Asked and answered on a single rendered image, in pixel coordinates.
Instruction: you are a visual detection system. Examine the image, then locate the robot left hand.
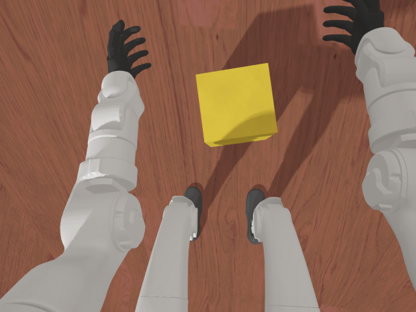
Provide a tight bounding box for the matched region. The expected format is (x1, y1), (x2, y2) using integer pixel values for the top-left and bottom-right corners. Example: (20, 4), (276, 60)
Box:
(107, 19), (151, 79)

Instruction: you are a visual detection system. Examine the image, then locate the robot left upper arm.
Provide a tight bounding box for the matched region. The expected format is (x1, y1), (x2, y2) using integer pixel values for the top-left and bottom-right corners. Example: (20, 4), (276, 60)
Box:
(0, 191), (146, 312)

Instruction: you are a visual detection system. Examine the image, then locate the robot right hand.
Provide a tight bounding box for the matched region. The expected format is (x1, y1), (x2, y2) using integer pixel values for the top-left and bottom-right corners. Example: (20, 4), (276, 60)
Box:
(322, 0), (384, 55)

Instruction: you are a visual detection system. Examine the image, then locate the left robot forearm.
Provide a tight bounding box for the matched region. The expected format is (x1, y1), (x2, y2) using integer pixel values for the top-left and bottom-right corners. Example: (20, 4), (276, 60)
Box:
(60, 71), (144, 243)

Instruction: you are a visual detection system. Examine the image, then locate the right robot foot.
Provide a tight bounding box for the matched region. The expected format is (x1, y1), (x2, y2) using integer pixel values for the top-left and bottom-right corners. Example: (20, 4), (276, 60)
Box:
(246, 188), (265, 244)

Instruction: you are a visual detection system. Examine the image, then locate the robot left shin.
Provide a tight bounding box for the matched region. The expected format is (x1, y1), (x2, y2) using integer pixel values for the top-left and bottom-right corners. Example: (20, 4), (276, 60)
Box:
(162, 196), (195, 217)

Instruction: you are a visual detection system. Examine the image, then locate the right robot forearm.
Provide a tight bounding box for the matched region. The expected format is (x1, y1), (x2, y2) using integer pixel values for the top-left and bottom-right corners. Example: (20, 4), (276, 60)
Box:
(355, 27), (416, 154)

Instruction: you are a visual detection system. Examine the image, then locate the carton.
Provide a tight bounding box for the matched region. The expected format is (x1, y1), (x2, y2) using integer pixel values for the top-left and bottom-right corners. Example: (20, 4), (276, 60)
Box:
(196, 63), (278, 147)

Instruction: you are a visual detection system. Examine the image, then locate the robot right upper arm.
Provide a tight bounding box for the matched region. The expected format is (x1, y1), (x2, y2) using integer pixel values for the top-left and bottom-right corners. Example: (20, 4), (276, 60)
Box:
(362, 148), (416, 291)

